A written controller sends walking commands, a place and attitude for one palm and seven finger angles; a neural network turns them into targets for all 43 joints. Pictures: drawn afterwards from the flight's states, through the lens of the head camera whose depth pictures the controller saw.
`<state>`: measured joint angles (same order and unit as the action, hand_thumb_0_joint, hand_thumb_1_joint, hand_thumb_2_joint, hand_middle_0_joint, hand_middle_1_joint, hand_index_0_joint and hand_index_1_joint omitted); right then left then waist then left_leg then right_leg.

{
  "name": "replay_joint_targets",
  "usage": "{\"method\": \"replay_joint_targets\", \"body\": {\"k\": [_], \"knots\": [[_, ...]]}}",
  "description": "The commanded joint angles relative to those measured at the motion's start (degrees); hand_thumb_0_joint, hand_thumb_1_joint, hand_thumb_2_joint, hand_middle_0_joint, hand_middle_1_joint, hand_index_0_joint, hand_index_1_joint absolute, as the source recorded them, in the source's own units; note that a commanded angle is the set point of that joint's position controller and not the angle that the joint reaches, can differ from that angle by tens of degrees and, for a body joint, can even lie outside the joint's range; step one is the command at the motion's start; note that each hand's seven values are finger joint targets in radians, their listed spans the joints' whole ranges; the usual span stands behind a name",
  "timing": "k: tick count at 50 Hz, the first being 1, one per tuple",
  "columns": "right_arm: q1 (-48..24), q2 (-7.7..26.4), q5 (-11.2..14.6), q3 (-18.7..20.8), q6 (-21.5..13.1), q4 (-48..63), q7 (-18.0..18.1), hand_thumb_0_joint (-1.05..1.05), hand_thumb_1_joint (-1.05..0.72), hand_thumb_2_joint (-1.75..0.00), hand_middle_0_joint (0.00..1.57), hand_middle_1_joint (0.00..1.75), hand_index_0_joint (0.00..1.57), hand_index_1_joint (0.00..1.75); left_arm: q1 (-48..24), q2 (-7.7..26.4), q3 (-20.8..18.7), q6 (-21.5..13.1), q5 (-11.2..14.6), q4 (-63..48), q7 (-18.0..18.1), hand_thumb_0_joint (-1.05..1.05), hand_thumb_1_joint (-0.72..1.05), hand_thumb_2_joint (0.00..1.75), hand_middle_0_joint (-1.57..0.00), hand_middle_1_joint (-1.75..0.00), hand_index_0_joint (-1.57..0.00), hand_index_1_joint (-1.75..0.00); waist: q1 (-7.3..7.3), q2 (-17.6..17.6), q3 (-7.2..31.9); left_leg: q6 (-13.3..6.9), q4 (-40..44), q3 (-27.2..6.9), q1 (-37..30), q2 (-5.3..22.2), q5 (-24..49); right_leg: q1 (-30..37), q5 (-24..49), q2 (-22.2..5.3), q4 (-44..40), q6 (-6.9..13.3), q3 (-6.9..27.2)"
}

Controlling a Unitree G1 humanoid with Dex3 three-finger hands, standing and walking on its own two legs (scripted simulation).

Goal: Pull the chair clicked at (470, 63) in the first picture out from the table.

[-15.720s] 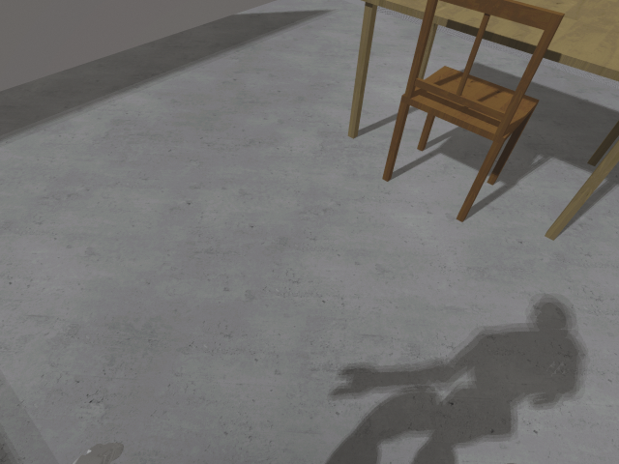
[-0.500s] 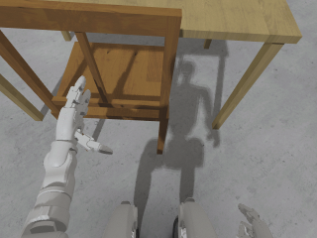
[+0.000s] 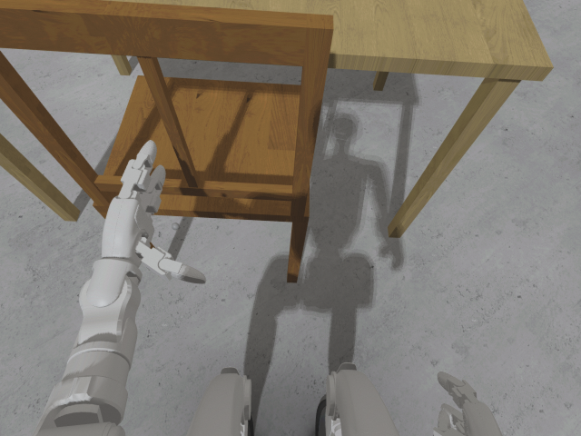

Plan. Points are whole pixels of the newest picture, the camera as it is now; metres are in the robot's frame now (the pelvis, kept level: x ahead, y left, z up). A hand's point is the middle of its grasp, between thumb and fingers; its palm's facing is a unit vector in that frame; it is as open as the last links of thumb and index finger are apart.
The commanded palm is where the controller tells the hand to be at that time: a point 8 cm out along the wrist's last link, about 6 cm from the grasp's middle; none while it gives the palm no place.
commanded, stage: aim the fingers beside a spindle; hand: left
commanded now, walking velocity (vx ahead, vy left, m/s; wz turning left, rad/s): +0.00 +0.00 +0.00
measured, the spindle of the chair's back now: (175, 132) +0.54 +0.18 +0.03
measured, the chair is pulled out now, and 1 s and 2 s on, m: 0.00 0.00 0.00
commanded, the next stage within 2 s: push the fingers through the gap in 0.04 s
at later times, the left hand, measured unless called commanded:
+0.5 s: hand (182, 206) +0.41 +0.16 +0.02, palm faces -0.08 -1.00 -0.03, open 16.9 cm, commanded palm +0.39 +0.21 +0.03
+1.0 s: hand (183, 179) +0.46 +0.16 +0.02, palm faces -0.05 -1.00 -0.03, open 16.9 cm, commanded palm +0.43 +0.21 +0.02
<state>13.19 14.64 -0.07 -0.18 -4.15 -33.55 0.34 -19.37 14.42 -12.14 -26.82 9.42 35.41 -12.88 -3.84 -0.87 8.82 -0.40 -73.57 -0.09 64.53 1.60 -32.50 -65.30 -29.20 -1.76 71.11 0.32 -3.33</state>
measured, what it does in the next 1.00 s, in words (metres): stands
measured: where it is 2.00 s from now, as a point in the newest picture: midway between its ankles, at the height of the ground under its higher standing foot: outside the picture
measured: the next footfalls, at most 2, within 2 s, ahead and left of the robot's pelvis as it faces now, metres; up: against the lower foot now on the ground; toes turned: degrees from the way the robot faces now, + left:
none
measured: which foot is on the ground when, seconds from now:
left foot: down 0.00-1.00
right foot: down 0.00-1.00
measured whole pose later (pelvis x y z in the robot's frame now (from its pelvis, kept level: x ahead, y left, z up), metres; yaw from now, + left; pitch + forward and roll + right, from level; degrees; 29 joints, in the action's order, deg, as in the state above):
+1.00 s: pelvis +0.00 +0.00 +0.00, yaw -1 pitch +26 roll -2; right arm 15.9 14.9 -1.3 -0.5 -1.2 -36.2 -0.4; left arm -37.0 18.8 -17.2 -28.7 6.9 52.4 -12.2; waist -7.0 -1.3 8.6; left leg -0.8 -74.4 0.0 67.9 1.9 -32.3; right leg -68.5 -28.4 -1.3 71.2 0.0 -3.1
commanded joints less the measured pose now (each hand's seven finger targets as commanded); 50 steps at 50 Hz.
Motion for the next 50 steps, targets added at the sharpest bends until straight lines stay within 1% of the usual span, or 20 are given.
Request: {"method": "replay_joint_targets", "body": {"k": [1, 3, 5, 7, 9, 13, 14, 16, 17, 24, 26, 29, 32, 34, 40, 42, 44, 45, 46, 50], "knots": [[3.6, 8.0, 0.3, 3.2, -2.0, 6.3, 0.7, 0.0, -0.9, -0.9, 0.2, 0.3, 0.2, 0.3, -12.9, 9.3, -3.3, -4.1, 1.5, -14.3, 0.0, 0.0, -0.5, 0.3, -0.06, -0.08, -0.06, -0.08, 0.73, -3.2, 26.9, -0.3, 9.7, -1.0, -15.4, -1.8, 19.8, 18.5, 16.7, 1.6, -8.3, 1.3, 2.2], [3.5, 8.1, 0.4, 3.3, -1.9, 6.1, 0.6, 0.0, -0.9, -0.9, 0.2, 0.3, 0.2, 0.3, -12.3, 8.3, -2.5, -3.7, 1.8, -14.3, -0.2, 0.0, -0.5, 0.3, -0.06, -0.08, -0.06, -0.08, 0.06, -2.2, 26.0, -0.3, 9.7, -1.0, -15.3, -1.5, 20.0, 18.0, 17.1, 1.6, -8.5, 1.2, 1.9], [3.7, 8.2, 0.5, 3.3, -1.9, 6.0, 0.7, 0.0, -0.9, -0.9, 0.2, 0.3, 0.2, 0.3, -11.5, 9.3, -3.3, -3.4, 1.8, -14.1, -0.4, 0.0, -0.5, 0.3, -0.06, -0.08, -0.06, -0.08, 0.09, -1.7, 25.6, -0.4, 9.5, -1.0, -14.7, -1.5, 19.9, 17.9, 17.1, 1.7, -8.3, 1.2, 2.0], [3.4, 8.1, 0.6, 3.3, -1.8, 6.3, 0.5, 0.0, -0.9, -0.9, 0.2, 0.3, 0.2, 0.3, -9.5, 8.3, -2.8, -3.1, 2.0, -13.7, -0.5, 0.0, -0.5, 0.3, -0.06, -0.08, -0.06, -0.08, 0.33, -1.2, 24.4, -0.3, 9.9, -0.9, -13.9, -1.6, 19.0, 18.1, 16.4, 1.7, -8.7, 1.1, 2.0], [3.5, 8.3, 0.6, 3.3, -1.9, 5.8, 0.8, 0.0, -0.9, -0.9, 0.2, 0.3, 0.2, 0.3, -13.0, 8.5, -2.2, -3.2, 1.8, -13.5, -0.4, 0.0, -0.5, 0.3, -0.06, -0.08, -0.06, -0.08, -0.89, -1.0, 22.8, -0.6, 9.3, -1.0, -13.1, -1.5, 17.3, 16.4, 14.9, 1.8, -8.8, 1.1, 1.9], [3.7, 8.4, 0.3, 3.2, -2.1, 4.7, 1.3, 0.0, -0.9, -0.9, 0.2, 0.3, 0.2, 0.3, -19.3, 9.9, -3.0, -4.2, 1.0, -11.8, 0.2, 0.0, -0.5, 0.3, -0.06, -0.08, -0.06, -0.08, -1.23, -2.1, 23.2, -0.4, 9.1, -1.4, -13.3, -1.6, 15.5, 14.6, 12.2, 1.7, -8.7, 1.2, 2.1], [4.0, 8.4, 0.3, 3.2, -2.3, 4.6, 1.3, 0.0, -0.9, -0.9, 0.2, 0.3, 0.2, 0.3, -21.2, 9.2, -1.8, -4.5, 0.9, -12.3, 0.2, 0.0, -0.5, 0.3, -0.06, -0.08, -0.06, -0.08, -1.71, -3.8, 23.6, -0.4, 9.0, -1.6, -14.7, -1.6, 16.3, 13.3, 12.3, 1.7, -8.5, 1.3, 1.9], [4.4, 8.5, 0.1, 3.3, -2.4, 4.3, 1.2, 0.0, -0.9, -0.9, 0.2, 0.3, 0.2, 0.3, -21.1, 8.8, -1.6, -4.7, 0.6, -11.8, 0.3, 0.0, -0.5, 0.3, -0.06, -0.08, -0.06, -0.08, -1.18, -4.4, 26.3, 0.0, 9.2, -2.1, -17.5, -1.4, 18.7, 13.2, 13.4, 1.7, -8.1, 1.5, 1.4], [4.4, 8.4, 0.2, 3.3, -2.4, 4.1, 1.1, 0.0, -0.9, -0.9, 0.2, 0.3, 0.2, 0.3, -21.3, 7.5, -0.4, -4.4, 0.5, -10.2, 0.2, 0.0, -0.5, 0.3, -0.06, -0.08, -0.06, -0.08, -1.51, -4.6, 25.1, 0.1, 9.3, -2.2, -17.3, -1.4, 18.7, 12.4, 13.2, 1.6, -8.2, 1.5, 1.2], [5.8, 8.8, -0.1, 3.1, -0.9, 3.8, 0.8, 0.0, -0.9, -0.9, 0.2, 0.3, 0.2, 0.3, -24.9, 11.3, -4.1, -2.8, -0.4, -4.0, 1.7, 0.0, -0.5, 0.3, -0.06, -0.08, -0.06, -0.08, -1.59, -1.7, 25.9, -0.3, 8.8, -2.0, -13.9, -1.5, 19.2, 14.6, 14.9, 1.8, -7.6, 1.3, 1.5], [5.9, 8.5, -0.2, 3.1, -0.5, 4.2, 0.6, 0.0, -0.9, -0.9, 0.2, 0.3, 0.2, 0.3, -25.0, 12.1, -5.2, -3.3, -0.5, -4.7, 2.0, 0.0, -0.5, 0.3, -0.06, -0.08, -0.06, -0.08, -0.96, -2.9, 27.4, -0.2, 8.8, -1.5, -14.3, -1.6, 20.4, 16.3, 16.6, 1.8, -7.7, 1.3, 1.9], [6.2, 8.5, -0.3, 3.1, -0.2, 4.1, 0.5, 0.0, -0.9, -0.9, 0.2, 0.3, 0.2, 0.3, -26.1, 12.7, -5.4, -4.3, -0.5, -5.7, 1.9, 0.0, -0.5, 0.3, -0.06, -0.08, -0.06, -0.08, -1.34, -3.1, 28.7, -0.3, 8.5, -1.3, -14.9, -1.5, 20.9, 16.5, 17.2, 2.0, -7.7, 1.2, 2.1], [6.6, 8.6, -0.2, 3.0, 0.2, 3.5, 0.4, 0.0, -0.9, -0.9, 0.2, 0.3, 0.2, 0.3, -26.2, 12.3, -5.2, -4.4, -0.5, -2.8, 1.4, 0.0, -0.5, 0.3, -0.06, -0.08, -0.06, -0.08, -2.01, -1.0, 26.5, -0.3, 8.8, -1.2, -13.0, -1.5, 19.1, 16.8, 16.4, 2.0, -8.4, 1.1, 2.2], [6.8, 8.7, -0.2, 2.9, 0.2, 2.8, 0.6, 0.0, -0.9, -0.9, 0.2, 0.3, 0.2, 0.3, -30.2, 11.9, -4.3, -4.6, -0.6, -1.5, 1.2, 0.0, -0.5, 0.3, -0.06, -0.08, -0.06, -0.08, -2.78, -3.4, 24.4, -0.3, 8.9, -1.4, -13.0, -1.5, 17.4, 14.1, 14.2, 2.0, -8.5, 1.3, 1.9], [8.0, 9.1, -0.6, 3.0, 0.5, 1.8, 0.6, 0.0, -0.9, -0.9, 0.2, 0.3, 0.2, 0.3, -34.7, 12.9, -5.2, -5.4, -0.9, 1.8, 0.9, 0.0, -0.5, 0.3, -0.06, -0.08, -0.06, -0.08, -3.27, -3.8, 27.2, -0.2, 8.7, -2.0, -15.1, -1.4, 18.5, 12.9, 13.9, 2.0, -8.3, 1.3, 1.6], [8.3, 9.3, -0.7, 3.0, 0.9, 1.5, 0.6, 0.0, -0.9, -0.9, 0.2, 0.3, 0.2, 0.3, -35.6, 15.1, -6.8, -5.5, -1.1, 3.7, 1.0, 0.0, -0.5, 0.3, -0.06, -0.08, -0.06, -0.08, -3.25, -3.0, 26.5, -0.3, 8.4, -1.8, -13.5, -1.4, 18.4, 13.7, 14.4, 2.0, -8.2, 1.2, 1.9], [8.7, 9.3, -0.8, 3.0, 1.0, 1.8, 0.4, 0.0, -0.9, -0.9, 0.2, 0.3, 0.2, 0.3, -36.4, 14.6, -6.4, -5.8, -1.3, 3.5, 0.9, 0.0, -0.5, 0.3, -0.06, -0.08, -0.06, -0.08, -3.0, -5.0, 28.3, -0.2, 8.4, -2.0, -15.0, -1.3, 19.9, 13.2, 15.0, 2.1, -7.6, 1.4, 1.7], [8.9, 9.4, -0.8, 3.1, 1.3, 1.7, 0.2, 0.0, -0.9, -0.9, 0.2, 0.3, 0.2, 0.3, -36.1, 15.3, -7.1, -5.9, -1.6, 3.9, 1.1, 0.0, -0.5, 0.3, -0.06, -0.08, -0.06, -0.08, -2.79, -4.9, 29.1, -0.1, 8.4, -2.2, -16.0, -1.2, 21.2, 13.2, 15.7, 2.1, -7.4, 1.4, 1.5], [8.9, 9.2, -0.8, 3.1, 1.5, 1.8, 0.1, 0.0, -0.9, -0.9, 0.2, 0.3, 0.2, 0.3, -36.3, 13.8, -6.0, -5.7, -1.5, 4.8, 1.0, 0.0, -0.5, 0.3, -0.06, -0.08, -0.06, -0.08, -3.41, -4.0, 28.8, -0.2, 8.2, -2.0, -15.5, -1.2, 21.1, 13.2, 16.0, 2.2, -7.7, 1.2, 1.6], [9.6, 9.5, -1.0, 2.9, 2.2, 1.6, 0.0, 0.0, -0.9, -0.9, 0.2, 0.3, 0.2, 0.3, -38.6, 16.9, -8.4, -5.5, -2.0, 7.0, 1.2, 0.0, -0.5, 0.3, -0.06, -0.08, -0.06, -0.08, -3.65, -3.7, 28.2, -0.4, 7.9, -1.7, -13.6, -1.2, 20.0, 13.7, 16.0, 2.2, -7.7, 1.1, 1.9]]}}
